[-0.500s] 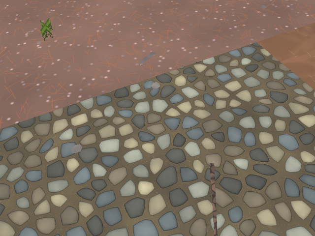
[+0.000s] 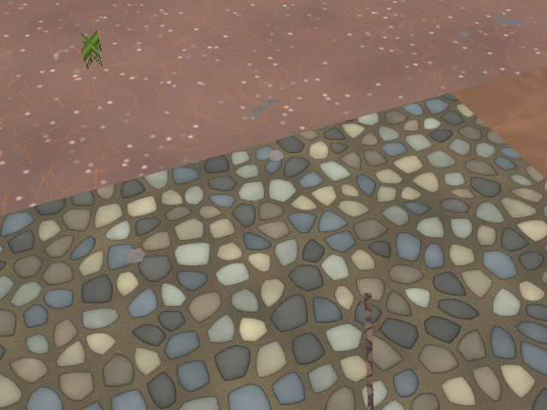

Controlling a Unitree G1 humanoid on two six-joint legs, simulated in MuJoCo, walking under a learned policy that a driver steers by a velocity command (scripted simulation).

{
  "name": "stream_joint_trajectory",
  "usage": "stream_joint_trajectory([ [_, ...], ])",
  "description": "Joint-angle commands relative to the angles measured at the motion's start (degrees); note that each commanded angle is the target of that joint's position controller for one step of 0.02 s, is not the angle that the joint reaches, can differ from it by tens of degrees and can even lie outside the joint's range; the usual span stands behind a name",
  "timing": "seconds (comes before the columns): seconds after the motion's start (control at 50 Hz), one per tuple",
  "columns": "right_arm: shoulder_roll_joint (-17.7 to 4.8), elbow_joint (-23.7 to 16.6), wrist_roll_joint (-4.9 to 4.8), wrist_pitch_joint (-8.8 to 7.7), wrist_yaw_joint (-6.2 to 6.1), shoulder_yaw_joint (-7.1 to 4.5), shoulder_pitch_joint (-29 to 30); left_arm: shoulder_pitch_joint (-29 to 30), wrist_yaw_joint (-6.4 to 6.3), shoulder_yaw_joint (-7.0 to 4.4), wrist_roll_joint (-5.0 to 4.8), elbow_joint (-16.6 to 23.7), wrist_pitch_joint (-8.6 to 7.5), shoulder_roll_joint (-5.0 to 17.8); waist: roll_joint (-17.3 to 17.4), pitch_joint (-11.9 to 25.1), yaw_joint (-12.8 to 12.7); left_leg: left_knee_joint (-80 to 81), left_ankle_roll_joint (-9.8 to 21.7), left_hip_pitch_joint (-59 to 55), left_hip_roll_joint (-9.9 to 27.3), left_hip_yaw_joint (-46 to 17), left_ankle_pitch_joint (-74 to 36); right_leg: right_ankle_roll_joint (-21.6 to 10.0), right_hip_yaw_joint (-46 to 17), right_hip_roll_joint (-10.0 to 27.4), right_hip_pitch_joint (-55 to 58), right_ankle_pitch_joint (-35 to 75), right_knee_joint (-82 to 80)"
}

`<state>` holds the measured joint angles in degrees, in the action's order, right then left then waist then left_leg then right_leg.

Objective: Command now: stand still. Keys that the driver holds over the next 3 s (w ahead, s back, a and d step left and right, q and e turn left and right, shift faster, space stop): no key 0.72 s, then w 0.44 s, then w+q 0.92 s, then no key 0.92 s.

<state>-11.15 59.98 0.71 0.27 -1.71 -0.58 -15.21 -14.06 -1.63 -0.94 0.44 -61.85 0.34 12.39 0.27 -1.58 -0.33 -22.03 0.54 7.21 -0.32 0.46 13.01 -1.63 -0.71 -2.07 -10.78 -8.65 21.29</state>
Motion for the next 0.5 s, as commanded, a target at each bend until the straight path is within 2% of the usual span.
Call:
stream_joint_trajectory([
  [0.02,-5.08,-0.13,0.0,-0.4,-0.22,-0.72,-2.64,-0.73,-0.23,-0.51,0.0,0.44,-0.49,4.63,-0.27,-1.85,0.41,5.36,1.93,4.18,5.58,-5.79,0.52,-1.06,-6.74,5.81,0.27,-0.93,-4.25],
  [0.22,-3.3,2.71,-0.06,-0.6,-0.44,-0.01,-4.37,-2.9,-0.48,0.08,-0.01,-2.73,-0.5,3.0,0.25,-2.37,0.12,5.25,1.95,5.18,5.24,-5.71,0.04,-0.95,-6.35,5.95,0.49,-0.14,-3.62],
  [0.5,-1.54,4.76,-0.04,-0.78,-0.77,0.37,-6.73,-4.37,-0.75,0.44,-0.02,-4.66,-0.6,0.86,0.01,-2.67,0.2,4.55,2.02,5.11,5.04,-5.61,-1.57,-0.84,-5.86,6.02,0.55,1.4,-2.85],
])
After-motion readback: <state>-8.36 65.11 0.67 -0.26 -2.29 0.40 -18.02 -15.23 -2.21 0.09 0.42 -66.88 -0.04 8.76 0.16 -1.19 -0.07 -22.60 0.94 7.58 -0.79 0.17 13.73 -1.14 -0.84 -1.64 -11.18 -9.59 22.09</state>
